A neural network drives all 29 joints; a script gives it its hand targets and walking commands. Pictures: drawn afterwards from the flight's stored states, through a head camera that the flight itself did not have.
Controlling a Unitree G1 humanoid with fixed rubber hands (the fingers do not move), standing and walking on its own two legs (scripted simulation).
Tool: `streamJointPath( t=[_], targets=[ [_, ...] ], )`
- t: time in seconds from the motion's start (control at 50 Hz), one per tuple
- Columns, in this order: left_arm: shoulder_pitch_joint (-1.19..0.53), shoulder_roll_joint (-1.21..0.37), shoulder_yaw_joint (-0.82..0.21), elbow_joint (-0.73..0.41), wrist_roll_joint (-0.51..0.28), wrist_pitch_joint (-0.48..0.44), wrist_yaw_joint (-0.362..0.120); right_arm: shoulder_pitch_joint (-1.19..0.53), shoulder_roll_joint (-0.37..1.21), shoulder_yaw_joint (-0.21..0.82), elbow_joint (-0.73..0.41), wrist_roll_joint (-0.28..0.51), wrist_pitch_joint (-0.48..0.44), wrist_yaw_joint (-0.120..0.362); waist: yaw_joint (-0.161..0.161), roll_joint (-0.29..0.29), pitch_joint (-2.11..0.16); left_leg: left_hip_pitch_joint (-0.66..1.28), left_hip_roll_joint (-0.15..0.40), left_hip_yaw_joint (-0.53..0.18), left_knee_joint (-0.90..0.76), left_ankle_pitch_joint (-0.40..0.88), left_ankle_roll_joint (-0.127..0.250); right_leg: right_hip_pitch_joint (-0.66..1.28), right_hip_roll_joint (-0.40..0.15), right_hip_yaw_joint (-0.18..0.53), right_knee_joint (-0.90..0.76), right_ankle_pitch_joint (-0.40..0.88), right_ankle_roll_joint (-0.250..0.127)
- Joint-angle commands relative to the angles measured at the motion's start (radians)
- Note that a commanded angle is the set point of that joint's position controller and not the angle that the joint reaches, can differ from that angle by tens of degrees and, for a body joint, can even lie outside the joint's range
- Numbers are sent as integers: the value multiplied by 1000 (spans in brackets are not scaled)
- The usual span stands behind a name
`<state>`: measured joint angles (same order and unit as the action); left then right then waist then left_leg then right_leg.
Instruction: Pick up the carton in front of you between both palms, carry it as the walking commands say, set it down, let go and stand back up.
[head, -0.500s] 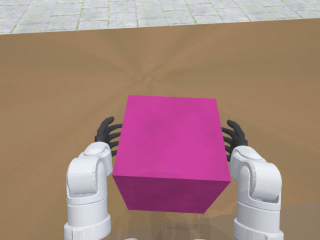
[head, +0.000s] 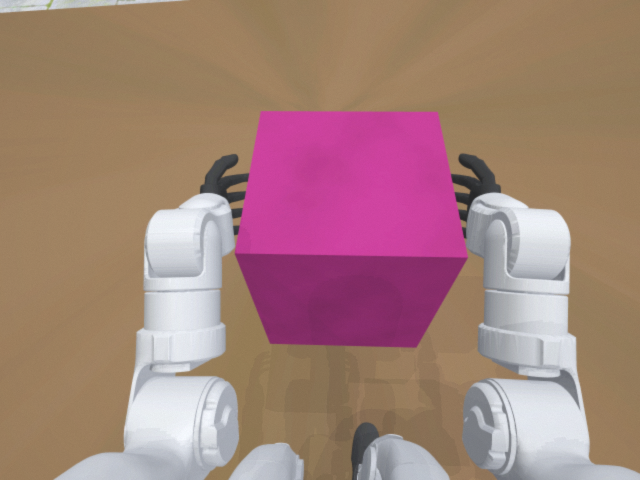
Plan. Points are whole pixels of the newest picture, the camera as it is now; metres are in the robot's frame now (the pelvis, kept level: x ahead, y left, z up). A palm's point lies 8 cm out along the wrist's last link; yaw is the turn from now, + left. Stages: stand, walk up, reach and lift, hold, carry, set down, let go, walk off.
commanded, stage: carry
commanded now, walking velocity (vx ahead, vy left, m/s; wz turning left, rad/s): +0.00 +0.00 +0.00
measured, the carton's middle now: (345, 239) +0.39 +0.00 +0.00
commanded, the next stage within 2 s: none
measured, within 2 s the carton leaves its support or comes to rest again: neither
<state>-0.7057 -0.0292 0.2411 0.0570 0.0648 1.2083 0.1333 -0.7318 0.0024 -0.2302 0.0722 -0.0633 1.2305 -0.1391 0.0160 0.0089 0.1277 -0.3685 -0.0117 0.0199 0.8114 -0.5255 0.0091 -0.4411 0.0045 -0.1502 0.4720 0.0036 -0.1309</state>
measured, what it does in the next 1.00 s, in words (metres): steps on the spot: left foot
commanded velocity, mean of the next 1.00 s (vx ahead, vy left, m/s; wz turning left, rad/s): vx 0.00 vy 0.00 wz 0.00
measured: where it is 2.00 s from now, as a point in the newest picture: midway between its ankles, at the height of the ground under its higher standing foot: (327, 478)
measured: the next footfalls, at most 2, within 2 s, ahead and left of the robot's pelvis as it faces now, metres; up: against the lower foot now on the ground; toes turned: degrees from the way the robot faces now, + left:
left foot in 0.16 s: +0.09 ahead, +0.14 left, +0.00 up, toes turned +5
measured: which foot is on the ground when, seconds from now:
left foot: up 0.00-0.14, down 0.16-1.00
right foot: down 0.00-1.00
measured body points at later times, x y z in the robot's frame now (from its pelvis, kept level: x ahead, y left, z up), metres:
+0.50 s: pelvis +0.10 +0.04 +0.00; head +0.15 +0.04 +0.45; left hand +0.48 +0.18 +0.10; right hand +0.47 -0.13 +0.10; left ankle +0.06 +0.14 -0.73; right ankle +0.08 -0.05 -0.73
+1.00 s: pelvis +0.09 +0.04 -0.01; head +0.12 +0.04 +0.44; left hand +0.47 +0.19 +0.10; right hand +0.46 -0.12 +0.10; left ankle +0.06 +0.13 -0.73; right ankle +0.07 -0.06 -0.73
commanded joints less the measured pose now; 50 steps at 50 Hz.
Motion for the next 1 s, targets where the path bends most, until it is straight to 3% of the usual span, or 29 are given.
streamJointPath(
  t=[0.0,0.06,0.12,0.16,0.18,0.2,0.22,0.24,0.28,0.36,0.4,0.42,0.44,0.5,0.52,0.54,0.56,0.58,0.62,0.66,0.68,0.7,0.74,0.78,0.8,0.82,0.86,0.9,0.98],
  targets=[
    [-713,-1110,-659,-236,-454,-21,-247,-676,1165,669,-203,431,-51,204,17,-135,-769,-3,3,-4,-117,94,-8,696,-288,264,-2,884,-54],
    [-630,-1084,-713,-300,-429,-22,-240,-595,1147,712,-252,406,-56,197,25,-149,-806,-43,3,14,-191,197,-18,770,-256,208,58,978,-61],
    [-602,-1029,-763,-325,-413,-26,-240,-573,1101,756,-292,398,-58,203,12,-125,-795,31,20,39,-333,389,-14,690,-212,151,117,887,-59],
    [-587,-994,-785,-289,-400,-24,-243,-571,1061,770,-275,396,-52,216,-10,-91,-778,189,81,1,-335,692,7,502,-169,122,132,693,-25],
    [-576,-983,-791,-264,-397,-21,-246,-568,1037,768,-250,394,-47,225,-9,-5,-773,273,157,-60,-240,1033,45,378,-138,107,151,492,4],
    [-584,-985,-796,-242,-401,-16,-250,-554,1032,769,-213,392,-45,233,-12,100,-757,327,214,-97,-199,1269,93,280,-102,101,171,278,35],
    [-587,-990,-795,-212,-403,-13,-253,-531,1032,763,-176,391,-43,242,-18,134,-733,373,239,-119,-188,1375,123,198,-76,97,186,142,57],
    [-581,-1003,-789,-180,-404,-11,-257,-516,1032,757,-146,391,-43,251,-23,140,-706,396,240,-121,-185,1381,140,140,-58,94,151,56,75],
    [-576,-1022,-774,-122,-404,-14,-262,-521,1045,743,-113,395,-45,263,-29,104,-672,352,211,-87,-154,1349,123,155,-67,88,134,140,76],
    [-603,-1057,-744,-89,-424,-24,-265,-602,1076,736,-127,422,-52,263,-5,-32,-676,106,106,-10,-139,831,52,397,-163,158,160,674,9],
    [-617,-1062,-731,-86,-430,-25,-262,-619,1085,726,-128,425,-49,257,-4,-85,-658,71,74,7,-209,650,29,435,-184,162,158,781,-4],
    [-620,-1062,-724,-84,-431,-24,-261,-624,1087,720,-125,427,-47,254,-5,-90,-652,103,76,8,-238,680,29,416,-175,149,159,744,4],
    [-619,-1060,-718,-81,-431,-23,-258,-625,1087,712,-118,428,-44,251,-5,-76,-651,164,90,0,-237,794,36,367,-156,133,163,656,18],
    [-618,-1066,-707,-75,-428,-20,-250,-605,1087,692,-92,433,-41,251,-23,44,-668,384,189,-66,-186,1320,96,150,-64,77,161,153,75],
    [-627,-1076,-706,-76,-429,-19,-248,-608,1089,688,-91,434,-42,252,-27,84,-655,420,206,-73,-187,1399,110,112,-37,64,110,-7,90],
    [-641,-1084,-706,-78,-430,-17,-247,-613,1091,685,-91,433,-42,253,-28,105,-643,431,207,-67,-183,1409,111,113,-28,57,65,-53,98],
    [-651,-1086,-705,-76,-433,-15,-247,-614,1092,682,-90,431,-43,253,-28,103,-640,400,196,-55,-174,1364,105,159,-35,58,51,20,97],
    [-652,-1085,-705,-69,-436,-14,-247,-611,1092,679,-88,429,-43,252,-25,79,-646,330,176,-38,-165,1258,91,240,-58,72,70,176,87],
    [-647,-1086,-705,-66,-440,-17,-249,-620,1095,675,-96,426,-42,249,-15,-5,-683,178,118,-6,-160,918,52,395,-147,139,153,591,26],
    [-663,-1088,-702,-84,-444,-20,-249,-652,1103,681,-113,431,-39,246,-8,-69,-674,141,83,9,-215,691,32,423,-182,157,147,739,6],
    [-668,-1084,-700,-89,-443,-20,-248,-661,1106,683,-116,435,-37,245,-9,-77,-664,166,84,8,-245,700,32,404,-176,148,145,702,12],
    [-665,-1079,-698,-91,-441,-19,-246,-661,1106,684,-113,438,-35,245,-9,-67,-660,217,98,-1,-243,805,40,357,-159,134,148,608,24],
    [-646,-1072,-693,-84,-434,-16,-242,-637,1100,678,-94,441,-33,246,-16,-5,-675,340,161,-39,-201,1143,77,236,-106,101,161,321,56],
    [-644,-1078,-692,-77,-430,-13,-240,-621,1097,672,-81,438,-34,249,-24,60,-673,388,201,-58,-190,1321,105,180,-66,83,128,85,80],
    [-650,-1083,-693,-74,-430,-11,-241,-619,1096,670,-79,435,-35,251,-24,75,-665,376,200,-52,-188,1315,106,192,-63,80,105,68,83],
    [-656,-1085,-694,-70,-432,-10,-243,-619,1097,668,-77,432,-36,251,-22,71,-663,339,189,-42,-182,1254,100,231,-75,87,102,136,78],
    [-658,-1088,-697,-62,-436,-12,-246,-626,1098,666,-80,428,-37,252,-16,24,-681,242,149,-20,-177,1015,73,327,-135,130,144,412,39],
    [-670,-1091,-697,-71,-441,-17,-249,-655,1104,671,-91,432,-36,251,-10,-23,-678,219,127,-12,-200,835,58,343,-167,149,135,535,19],
    [-656,-1080,-684,-58,-436,-14,-249,-645,1104,670,-68,435,-34,251,-12,-27,-674,259,160,-29,-209,936,73,300,-148,134,129,384,39]
  ],
)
